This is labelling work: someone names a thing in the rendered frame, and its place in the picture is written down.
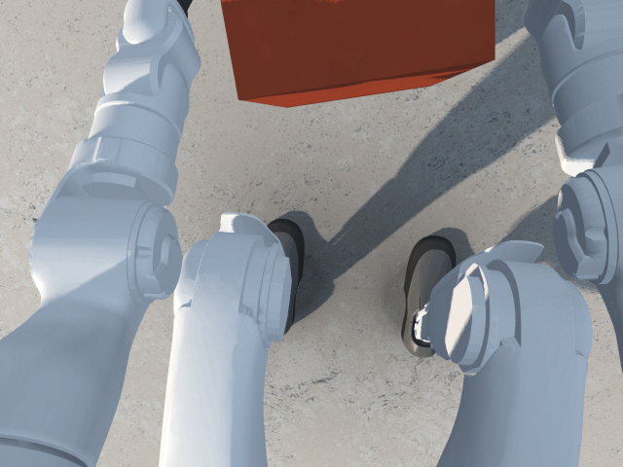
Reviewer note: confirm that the right robot forearm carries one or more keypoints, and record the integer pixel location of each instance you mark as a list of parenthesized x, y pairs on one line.
[(581, 57)]

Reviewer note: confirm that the robot right upper arm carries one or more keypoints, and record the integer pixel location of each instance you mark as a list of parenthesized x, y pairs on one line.
[(588, 236)]

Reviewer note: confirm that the carton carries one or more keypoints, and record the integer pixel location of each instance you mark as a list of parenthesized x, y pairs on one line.
[(291, 53)]

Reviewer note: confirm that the left robot forearm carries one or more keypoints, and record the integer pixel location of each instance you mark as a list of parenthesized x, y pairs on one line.
[(139, 118)]

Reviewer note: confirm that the robot left foot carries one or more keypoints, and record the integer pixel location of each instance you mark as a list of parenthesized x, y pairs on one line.
[(292, 241)]

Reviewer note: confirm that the robot left upper arm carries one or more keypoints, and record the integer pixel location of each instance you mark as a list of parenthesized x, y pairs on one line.
[(98, 263)]

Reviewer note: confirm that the robot right shin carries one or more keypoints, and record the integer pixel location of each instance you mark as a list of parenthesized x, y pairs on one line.
[(431, 318)]

